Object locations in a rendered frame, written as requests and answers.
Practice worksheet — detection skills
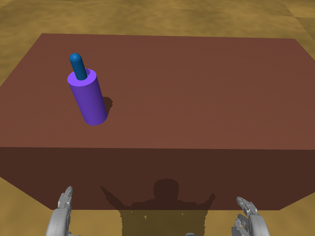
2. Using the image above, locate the right robot hand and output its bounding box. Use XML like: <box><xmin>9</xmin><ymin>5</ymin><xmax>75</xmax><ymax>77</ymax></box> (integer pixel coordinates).
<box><xmin>231</xmin><ymin>197</ymin><xmax>270</xmax><ymax>236</ymax></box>

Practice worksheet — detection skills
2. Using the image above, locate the left robot hand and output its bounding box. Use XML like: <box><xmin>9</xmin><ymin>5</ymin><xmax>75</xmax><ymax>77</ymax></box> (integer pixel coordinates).
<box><xmin>45</xmin><ymin>186</ymin><xmax>80</xmax><ymax>236</ymax></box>

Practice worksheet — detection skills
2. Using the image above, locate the bottle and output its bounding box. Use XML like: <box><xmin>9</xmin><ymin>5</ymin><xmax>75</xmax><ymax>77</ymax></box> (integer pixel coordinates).
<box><xmin>67</xmin><ymin>53</ymin><xmax>107</xmax><ymax>125</ymax></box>

